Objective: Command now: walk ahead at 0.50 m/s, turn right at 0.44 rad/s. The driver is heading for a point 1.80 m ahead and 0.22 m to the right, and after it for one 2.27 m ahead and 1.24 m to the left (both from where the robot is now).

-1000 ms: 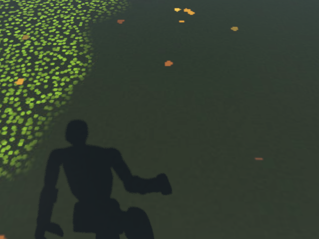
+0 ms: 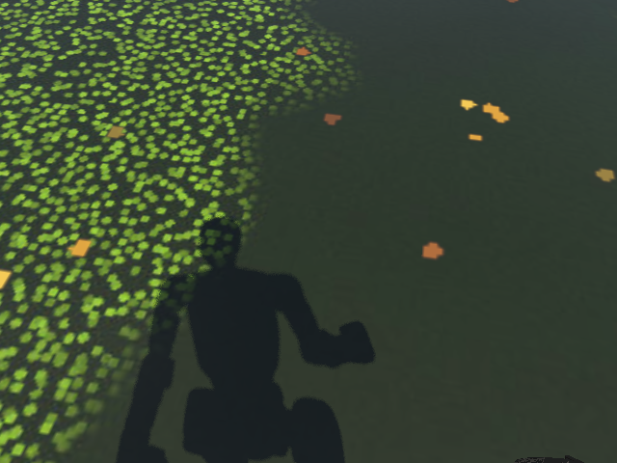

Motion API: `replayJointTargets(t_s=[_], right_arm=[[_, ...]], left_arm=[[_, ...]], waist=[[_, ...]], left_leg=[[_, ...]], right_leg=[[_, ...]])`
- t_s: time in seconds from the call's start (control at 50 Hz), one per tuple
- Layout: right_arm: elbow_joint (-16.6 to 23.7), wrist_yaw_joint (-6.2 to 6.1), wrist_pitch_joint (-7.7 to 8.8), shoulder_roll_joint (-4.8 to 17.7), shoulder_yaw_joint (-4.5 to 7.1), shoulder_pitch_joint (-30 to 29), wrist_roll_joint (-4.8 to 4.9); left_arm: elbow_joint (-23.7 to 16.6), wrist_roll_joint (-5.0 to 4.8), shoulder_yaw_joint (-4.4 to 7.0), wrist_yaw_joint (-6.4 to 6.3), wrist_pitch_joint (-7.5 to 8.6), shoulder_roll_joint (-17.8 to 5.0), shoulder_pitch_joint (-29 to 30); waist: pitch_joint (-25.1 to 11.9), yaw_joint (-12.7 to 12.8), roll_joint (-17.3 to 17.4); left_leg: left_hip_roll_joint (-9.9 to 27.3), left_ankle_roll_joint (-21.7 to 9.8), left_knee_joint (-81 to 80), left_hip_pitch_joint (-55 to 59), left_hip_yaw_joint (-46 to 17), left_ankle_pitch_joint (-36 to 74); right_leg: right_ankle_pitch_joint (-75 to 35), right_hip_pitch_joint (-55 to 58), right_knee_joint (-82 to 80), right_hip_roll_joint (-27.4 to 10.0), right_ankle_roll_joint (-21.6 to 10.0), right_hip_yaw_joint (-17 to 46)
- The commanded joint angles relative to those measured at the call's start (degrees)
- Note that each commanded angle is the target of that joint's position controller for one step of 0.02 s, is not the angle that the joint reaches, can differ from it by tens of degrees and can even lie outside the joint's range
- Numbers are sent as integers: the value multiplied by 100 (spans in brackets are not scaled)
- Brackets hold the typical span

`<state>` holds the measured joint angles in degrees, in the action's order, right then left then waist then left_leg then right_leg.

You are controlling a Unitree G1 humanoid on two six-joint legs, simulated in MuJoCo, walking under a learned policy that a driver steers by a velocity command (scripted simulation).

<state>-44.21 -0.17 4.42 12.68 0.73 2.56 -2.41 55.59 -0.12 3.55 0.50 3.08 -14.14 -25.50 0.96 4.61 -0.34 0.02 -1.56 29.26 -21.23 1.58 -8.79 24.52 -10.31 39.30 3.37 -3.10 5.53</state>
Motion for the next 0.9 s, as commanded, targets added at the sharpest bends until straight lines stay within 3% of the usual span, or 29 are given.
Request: replayJointTargets(t_s=[0.02,0.04,0.08,0.16,0.24,0.34,0.38,0.42,0.44,0.46,0.48,0.5,0.52,0.54,0.56,0.58,0.6,0.68,0.76,0.9], right_arm=[[-67,-93,-55,1119,374,1497,32],[-36,-59,-19,803,298,1194,66],[-84,-80,63,555,227,1124,63],[-344,-69,192,585,263,1568,142],[-498,-54,177,564,267,1750,120],[-654,-82,142,863,347,1974,117],[-733,-108,79,978,371,2080,116],[-784,-138,-26,1180,416,2141,110],[-771,-143,-88,1231,421,2137,130],[-690,-126,-108,1145,381,2166,108],[-353,-16,-91,350,204,2472,138],[-192,10,-56,824,305,2091,158],[-135,18,-37,884,323,1588,205],[-187,25,20,761,264,1570,254],[-344,32,-6,694,259,1705,218],[-459,52,-110,653,252,1941,117],[-585,83,-220,605,251,2141,76],[-568,189,-375,506,298,1760,136],[-401,206,-362,485,312,1058,144],[-15,292,-311,250,147,10,77]], left_arm=[[-555,94,154,-30,4,-706,184],[-544,120,139,35,-12,-546,355],[-565,179,155,114,-103,-443,510],[-816,202,125,230,-231,-274,1034],[-1185,200,32,355,-253,-179,1864],[-1551,213,-66,449,-248,-200,2667],[-1606,242,-46,413,-253,-283,2686],[-1489,267,27,345,-240,-434,2131],[-1283,289,107,292,-193,-561,1407],[-965,360,248,196,-156,-861,444],[-1007,348,375,93,-149,-1472,415],[-1122,167,378,32,-228,-1559,105],[-993,133,328,-43,-254,-1337,417],[-985,103,233,-64,-195,-993,753],[-959,121,152,-60,-120,-748,1020],[-919,102,90,-66,-44,-593,1165],[-886,113,52,-52,36,-506,1193],[-643,109,69,-29,226,-619,851],[-505,88,13,-57,265,-514,599],[-141,112,-80,-224,248,-466,23]], waist=[[-440,-747,698],[-17,-641,515],[153,-508,681],[31,-472,582],[251,-547,585],[445,-662,534],[365,-611,534],[-37,-351,640],[-456,-41,558],[-1009,359,174],[-1568,-22,-1187],[-2075,256,-853],[-1165,153,-299],[-575,-60,-138],[-287,-328,76],[-180,-539,10],[-195,-624,-64],[125,-588,-164],[387,-416,-234],[575,-149,-238]], left_leg=[[2325,-830,-1804,2584,-3265,-2804],[2005,-735,-1905,2093,-2504,-2018],[1606,-550,-2007,1780,-1440,-598],[1509,-600,-1920,2003,-481,1344],[1410,-626,-2000,1937,213,1722],[1509,-514,-1919,2026,797,2149],[1569,-445,-1458,2364,1014,3336],[1580,-395,-284,2595,1205,4894],[1542,-340,797,2339,1291,4799],[1409,-185,2312,1335,1324,3486],[665,94,4263,-961,1246,-1625],[19,175,5223,-1699,163,-2267],[418,81,5182,-2148,-132,-1538],[593,18,4720,-1884,-147,-1125],[751,-3,4229,-1437,-213,-961],[794,9,3967,-1007,-264,-908],[769,8,3835,-706,-300,-858],[603,-34,3371,-1219,-449,-197],[447,-14,2563,-1835,-455,625],[228,-201,982,-1802,400,857]], right_leg=[[196,-2900,2480,-354,-264,-77],[-222,-2843,2441,-508,-222,-86],[-642,-2677,2314,-692,-100,-189],[-1218,-3022,2377,-723,56,-349],[-1898,-3175,1497,-776,143,-552],[-2053,-2409,38,-641,-140,-1089],[-1643,-2093,-230,-421,-352,-1295],[-1086,-1312,-408,-2,-614,-1472],[-1117,-382,-723,204,-781,-1437],[-972,1107,-1031,-76,-1017,-806],[-636,2853,-1279,-1979,-1597,1918],[-920,3004,-2249,-2629,-2004,3845],[-1512,2478,-2274,-2423,-1757,2583],[-2265,1572,-2329,-2181,-1548,1821],[-2788,933,-2457,-1876,-1248,1211],[-3096,476,-2598,-1680,-1084,767],[-3221,241,-2723,-1595,-981,479],[-3247,304,-3129,-1420,-640,-184],[-3316,657,-3305,-1336,-354,-671],[-4920,1612,-3009,-1494,-224,-1356]])
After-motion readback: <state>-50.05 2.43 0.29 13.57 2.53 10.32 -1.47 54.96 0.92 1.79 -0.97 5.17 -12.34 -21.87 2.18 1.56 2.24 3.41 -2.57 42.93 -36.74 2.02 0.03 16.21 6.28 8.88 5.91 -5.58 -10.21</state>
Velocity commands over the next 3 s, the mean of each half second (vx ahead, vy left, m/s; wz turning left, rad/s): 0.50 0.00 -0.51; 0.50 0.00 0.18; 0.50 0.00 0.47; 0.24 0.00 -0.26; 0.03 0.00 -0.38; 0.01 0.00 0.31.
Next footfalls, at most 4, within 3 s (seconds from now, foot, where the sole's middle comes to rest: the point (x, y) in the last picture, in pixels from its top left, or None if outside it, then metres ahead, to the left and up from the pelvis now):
0.46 right None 0.35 -0.15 -0.77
1.04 left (378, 391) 0.66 -0.09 -0.77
1.54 right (436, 280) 0.98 -0.24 -0.77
2.06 left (365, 256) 1.04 -0.05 -0.77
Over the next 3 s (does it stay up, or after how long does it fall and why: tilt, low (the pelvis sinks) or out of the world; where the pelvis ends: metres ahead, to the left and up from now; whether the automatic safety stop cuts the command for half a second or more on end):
stays up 0.90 -0.11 0.01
